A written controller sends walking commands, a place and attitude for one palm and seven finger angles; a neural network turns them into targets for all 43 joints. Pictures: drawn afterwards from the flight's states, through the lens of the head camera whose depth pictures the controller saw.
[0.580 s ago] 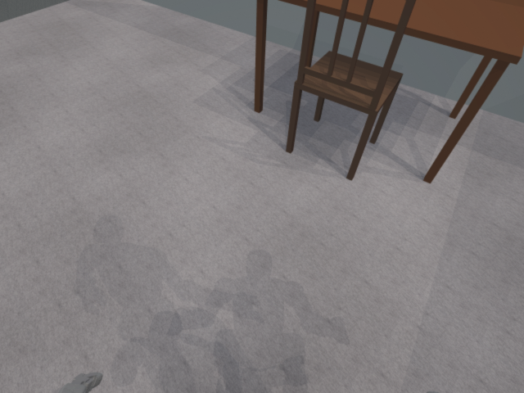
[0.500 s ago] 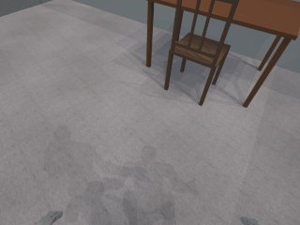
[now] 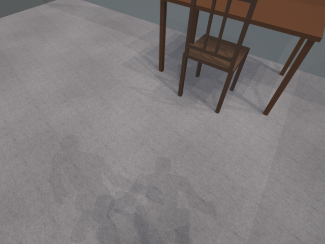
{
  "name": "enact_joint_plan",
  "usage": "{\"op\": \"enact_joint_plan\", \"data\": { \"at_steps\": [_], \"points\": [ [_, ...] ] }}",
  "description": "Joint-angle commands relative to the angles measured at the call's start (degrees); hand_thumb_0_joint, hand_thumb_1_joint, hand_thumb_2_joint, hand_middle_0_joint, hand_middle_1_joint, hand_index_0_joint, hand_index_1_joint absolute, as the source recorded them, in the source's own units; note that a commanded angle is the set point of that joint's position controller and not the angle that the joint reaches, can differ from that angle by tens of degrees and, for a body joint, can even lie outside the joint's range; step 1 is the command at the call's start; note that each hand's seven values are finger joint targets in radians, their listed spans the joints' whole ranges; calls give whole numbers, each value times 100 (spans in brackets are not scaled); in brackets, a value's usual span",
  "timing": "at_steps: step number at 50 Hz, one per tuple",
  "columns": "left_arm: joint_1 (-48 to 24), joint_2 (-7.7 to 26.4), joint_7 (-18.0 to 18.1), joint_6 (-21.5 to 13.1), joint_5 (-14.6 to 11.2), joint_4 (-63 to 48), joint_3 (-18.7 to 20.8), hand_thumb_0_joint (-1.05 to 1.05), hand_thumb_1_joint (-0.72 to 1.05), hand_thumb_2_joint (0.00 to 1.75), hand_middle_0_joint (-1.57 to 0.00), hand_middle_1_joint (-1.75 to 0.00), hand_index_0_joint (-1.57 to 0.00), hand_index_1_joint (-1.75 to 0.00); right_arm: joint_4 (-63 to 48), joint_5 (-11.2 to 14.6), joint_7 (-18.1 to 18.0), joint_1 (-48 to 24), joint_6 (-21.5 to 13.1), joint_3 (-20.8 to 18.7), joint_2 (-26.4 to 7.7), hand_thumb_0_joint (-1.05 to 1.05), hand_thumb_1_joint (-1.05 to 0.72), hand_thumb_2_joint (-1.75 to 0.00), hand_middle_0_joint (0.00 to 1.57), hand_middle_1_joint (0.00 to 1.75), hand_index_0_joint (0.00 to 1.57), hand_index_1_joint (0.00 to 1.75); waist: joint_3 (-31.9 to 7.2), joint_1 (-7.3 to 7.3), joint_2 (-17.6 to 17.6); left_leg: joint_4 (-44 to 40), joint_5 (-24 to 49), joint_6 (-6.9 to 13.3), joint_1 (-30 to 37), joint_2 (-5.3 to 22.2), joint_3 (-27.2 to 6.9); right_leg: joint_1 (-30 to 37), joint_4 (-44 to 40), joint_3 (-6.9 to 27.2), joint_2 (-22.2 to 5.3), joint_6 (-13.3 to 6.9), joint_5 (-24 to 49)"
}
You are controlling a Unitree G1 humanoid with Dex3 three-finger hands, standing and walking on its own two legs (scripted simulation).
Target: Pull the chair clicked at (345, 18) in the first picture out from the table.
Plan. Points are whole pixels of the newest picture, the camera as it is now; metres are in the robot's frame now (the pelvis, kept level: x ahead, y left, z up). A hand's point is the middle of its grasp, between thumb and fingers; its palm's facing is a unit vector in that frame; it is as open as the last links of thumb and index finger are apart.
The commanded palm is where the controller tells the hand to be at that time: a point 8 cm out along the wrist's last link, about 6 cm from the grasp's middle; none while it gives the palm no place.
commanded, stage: stand and wait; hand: left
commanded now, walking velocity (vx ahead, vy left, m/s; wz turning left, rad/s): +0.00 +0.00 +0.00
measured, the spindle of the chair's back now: (209, 24) +1.41 -0.22 -0.07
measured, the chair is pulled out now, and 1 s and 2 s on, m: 0.00 0.00 0.00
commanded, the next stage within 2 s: look at it before walking up in 0.34 s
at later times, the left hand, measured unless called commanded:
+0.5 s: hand out of the picture +0.07 +0.23 -0.15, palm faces -0.03 -0.94 -0.33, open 7.4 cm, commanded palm none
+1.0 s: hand out of the picture +0.05 +0.23 -0.16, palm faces -0.03 -0.95 -0.32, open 7.4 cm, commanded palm none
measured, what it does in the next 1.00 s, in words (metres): stands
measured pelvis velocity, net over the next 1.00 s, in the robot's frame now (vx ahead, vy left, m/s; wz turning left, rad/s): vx -0.02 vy -0.02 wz -0.01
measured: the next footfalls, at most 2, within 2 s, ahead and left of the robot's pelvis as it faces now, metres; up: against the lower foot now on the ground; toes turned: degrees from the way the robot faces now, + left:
right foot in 1.78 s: +0.35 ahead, -0.11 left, +0.00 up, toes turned -8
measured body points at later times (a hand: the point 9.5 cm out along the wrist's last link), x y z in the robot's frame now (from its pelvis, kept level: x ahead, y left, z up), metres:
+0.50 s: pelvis -0.01 -0.01 +0.00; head -0.01 -0.01 +0.45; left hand +0.07 +0.28 -0.13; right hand +0.07 -0.31 -0.13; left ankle -0.03 +0.10 -0.74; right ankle -0.02 -0.14 -0.74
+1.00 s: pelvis -0.02 -0.02 +0.00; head -0.01 -0.01 +0.45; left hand +0.05 +0.28 -0.13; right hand +0.06 -0.31 -0.13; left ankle -0.03 +0.10 -0.74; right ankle -0.02 -0.14 -0.74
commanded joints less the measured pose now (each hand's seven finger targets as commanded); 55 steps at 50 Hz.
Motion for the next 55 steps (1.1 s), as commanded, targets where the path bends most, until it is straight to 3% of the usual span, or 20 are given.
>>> {"op": "enact_joint_plan", "data": {
  "at_steps": [1, 12, 32, 42, 47, 53, 54, 55],
  "points": [
    [-266, 1146, 69, -172, -18, -345, 250, 0, 90, 90, -20, -30, -20, -30, -365, 18, -68, -376, -193, -249, -1198, 0, -90, -90, 20, 30, 20, 30, -610, -15, 64, -377, 1608, 115, 58, 780, -567, 210, -245, 385, -513, -314, 1528],
    [-307, 1145, 64, -186, -19, -206, 228, 0, 90, 90, -20, -30, -20, -30, -173, 11, -52, -298, -189, -222, -1201, 0, -90, -90, 20, 30, 20, 30, -455, -23, 96, -545, 1235, 77, -6, 793, -567, 102, -401, 491, -514, -321, 1250],
    [-323, 1111, 51, -217, -8, -195, 239, 0, 90, 90, -20, -30, -20, -30, -109, 8, -41, -247, -190, -218, -1141, 0, -90, -90, 20, 30, 20, 30, -470, -40, 59, -604, 1138, 20, 45, 807, -556, 37, -562, 568, -515, -332, 1153],
    [-247, 1110, 61, -226, -14, -148, 237, 0, 90, 90, -20, -30, -20, -30, -76, 19, -57, -221, -202, -214, -1140, 0, -90, -90, 20, 30, 20, 30, -551, -29, 125, -572, 1548, 19, 158, 843, -555, 161, -513, 523, -521, -333, 1538],
    [-234, 1087, 57, -217, -8, -123, 231, 0, 90, 90, -20, -30, -20, -30, -56, 15, -51, -228, -183, -215, -1132, 0, -90, -90, 20, 30, 20, 30, -376, -26, 79, -650, 1233, 14, 97, 832, -564, 31, -617, 544, -512, -322, 1225],
    [-223, 1087, 55, -230, -8, -113, 229, 0, 90, 90, -20, -30, -20, -30, -57, 14, -48, -211, -193, -219, -1139, 0, -90, -90, 20, 30, 20, 30, -485, -34, 60, -641, 1332, 13, 183, 839, -576, 70, -619, 563, -513, -325, 1317],
    [8, 626, 72, -174, -18, -1, 133, 0, 90, 90, -20, -30, -20, -30, 50, -9, -27, -10, -140, -108, -665, 0, -90, -90, 20, 30, 20, 30, -574, -37, 64, -598, 958, -42, 172, 816, -492, 111, -629, 497, -513, -252, 884],
    [207, 398, 74, -112, 5, 68, 81, 0, 90, 90, -20, -30, -20, -30, 123, -34, -8, 197, -80, -52, -411, 0, -90, -90, 20, 30, 20, 30, -480, -32, 16, -520, 273, -62, 63, 744, -432, 16, -596, 509, -462, -242, 24]
  ]
}}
